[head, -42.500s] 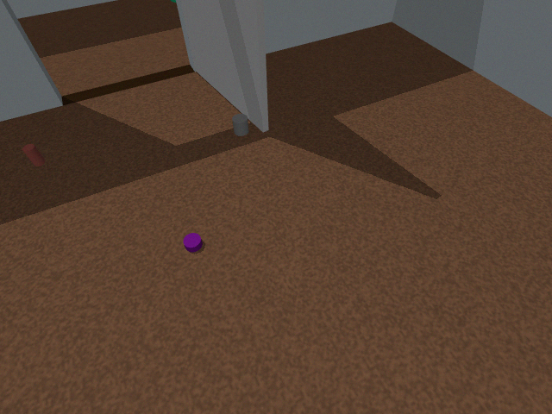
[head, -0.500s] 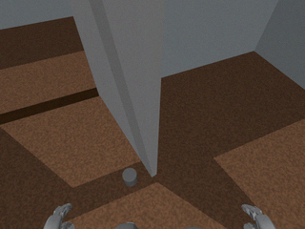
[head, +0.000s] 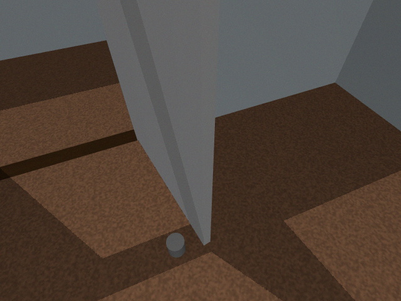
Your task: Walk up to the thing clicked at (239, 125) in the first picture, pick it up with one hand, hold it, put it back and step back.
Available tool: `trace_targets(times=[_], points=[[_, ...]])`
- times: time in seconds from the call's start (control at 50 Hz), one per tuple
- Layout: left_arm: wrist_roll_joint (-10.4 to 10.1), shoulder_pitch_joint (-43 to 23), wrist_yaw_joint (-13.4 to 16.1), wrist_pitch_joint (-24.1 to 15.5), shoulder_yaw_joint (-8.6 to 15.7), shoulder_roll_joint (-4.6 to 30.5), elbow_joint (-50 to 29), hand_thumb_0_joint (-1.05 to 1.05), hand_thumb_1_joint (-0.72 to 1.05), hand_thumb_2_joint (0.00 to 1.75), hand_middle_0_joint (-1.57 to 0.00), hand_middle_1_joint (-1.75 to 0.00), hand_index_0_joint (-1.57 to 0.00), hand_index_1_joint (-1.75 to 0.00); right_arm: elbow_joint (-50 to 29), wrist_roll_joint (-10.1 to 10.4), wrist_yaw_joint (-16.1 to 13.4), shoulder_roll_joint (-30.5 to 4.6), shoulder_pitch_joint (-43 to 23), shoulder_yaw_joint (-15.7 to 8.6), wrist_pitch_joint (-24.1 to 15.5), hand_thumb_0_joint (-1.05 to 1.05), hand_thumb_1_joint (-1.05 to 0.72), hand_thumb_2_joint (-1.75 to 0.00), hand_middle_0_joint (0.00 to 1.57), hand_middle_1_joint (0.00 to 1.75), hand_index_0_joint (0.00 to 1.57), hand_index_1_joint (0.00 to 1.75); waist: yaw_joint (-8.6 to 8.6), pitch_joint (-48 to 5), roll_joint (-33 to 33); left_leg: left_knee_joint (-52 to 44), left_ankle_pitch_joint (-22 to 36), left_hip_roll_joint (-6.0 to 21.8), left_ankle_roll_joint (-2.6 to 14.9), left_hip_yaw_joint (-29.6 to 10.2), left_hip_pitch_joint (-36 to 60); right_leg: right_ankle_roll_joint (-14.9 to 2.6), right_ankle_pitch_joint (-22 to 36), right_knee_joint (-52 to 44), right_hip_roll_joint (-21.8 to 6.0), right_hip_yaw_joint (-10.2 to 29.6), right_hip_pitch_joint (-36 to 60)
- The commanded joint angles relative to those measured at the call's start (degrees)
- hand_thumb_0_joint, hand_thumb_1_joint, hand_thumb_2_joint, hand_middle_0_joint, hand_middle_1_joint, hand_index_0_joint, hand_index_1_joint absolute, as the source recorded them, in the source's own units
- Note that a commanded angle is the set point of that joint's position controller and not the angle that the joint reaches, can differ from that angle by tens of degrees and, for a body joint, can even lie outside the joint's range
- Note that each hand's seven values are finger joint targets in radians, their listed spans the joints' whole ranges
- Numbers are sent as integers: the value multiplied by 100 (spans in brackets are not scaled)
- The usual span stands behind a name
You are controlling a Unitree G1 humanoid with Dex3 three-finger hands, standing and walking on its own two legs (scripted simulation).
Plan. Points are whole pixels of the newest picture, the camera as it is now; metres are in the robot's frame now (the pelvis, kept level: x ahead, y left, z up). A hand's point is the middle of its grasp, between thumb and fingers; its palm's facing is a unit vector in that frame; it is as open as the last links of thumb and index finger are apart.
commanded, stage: stand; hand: left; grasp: from above
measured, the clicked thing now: (176, 245) +0.48 +0.15 -0.73
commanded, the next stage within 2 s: step back in 1.78 s
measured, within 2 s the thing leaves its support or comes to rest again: neither
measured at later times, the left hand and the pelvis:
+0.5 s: hand out of the picture +0.06 +0.23 -0.16, palm faces +0.01 -0.94 -0.33, open 7.4 cm; pelvis +0.00 -0.01 +0.00, yaw +0 degrees
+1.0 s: hand out of the picture +0.08 +0.23 -0.15, palm faces +0.01 -0.94 -0.34, open 7.4 cm; pelvis +0.01 -0.01 +0.01, yaw +0 degrees
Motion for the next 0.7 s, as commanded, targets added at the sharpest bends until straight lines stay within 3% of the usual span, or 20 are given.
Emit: trace_targets(times=[0.0,0.3,0.38,0.48,0.52,0.62,0.68], points=[[-12,-184,41,-152,185,1070,-248,0,90,90,-20,-30,-20,-30,-241,-7,-50,-1079,-171,-187,-146,0,-90,-90,20,30,20,30,-20,-38,61,-706,64,571,107,-615,-121,-202,193,-650,-392,407,-254],[-55,-446,11,-187,173,1226,-101,0,90,90,-20,-30,-20,-30,-72,22,-49,-1242,-279,-117,-182,0,-90,-90,20,30,20,30,-47,-322,25,-692,992,665,91,-522,208,-208,816,-725,-482,439,-12],[-61,-461,-11,-167,159,1238,-73,0,90,90,-20,-30,-20,-30,-48,32,-39,-1299,-300,-97,-176,0,-90,-90,20,30,20,30,-49,-267,53,-820,503,648,84,-558,64,-211,514,-753,-446,411,-36],[-69,-506,-13,-205,141,1258,-74,0,90,90,-20,-30,-20,-30,-6,44,-29,-1302,-298,-70,-193,0,-90,-90,20,30,20,30,-60,-397,-50,-705,1150,681,81,-524,206,-205,940,-765,-487,416,47],[-78,-557,-17,-201,155,1303,-89,0,90,90,-20,-30,-20,-30,-12,36,-32,-1340,-332,-71,-187,0,-90,-90,20,30,20,30,-75,-411,-45,-722,998,685,93,-496,270,-206,886,-784,-500,446,8],[-97,-608,-22,-198,151,1304,-86,0,90,90,-20,-30,-20,-30,23,44,-35,-1341,-328,-50,-200,0,-90,-90,20,30,20,30,-84,-475,30,-708,1302,724,78,-484,262,-212,1070,-743,-516,443,114],[-89,-582,-33,-179,143,1299,-59,0,90,90,-20,-30,-20,-30,10,49,-35,-1377,-460,-56,-199,0,-90,-90,20,30,20,30,-50,-408,2,-780,1032,722,71,-521,240,-226,795,-774,-478,401,19]])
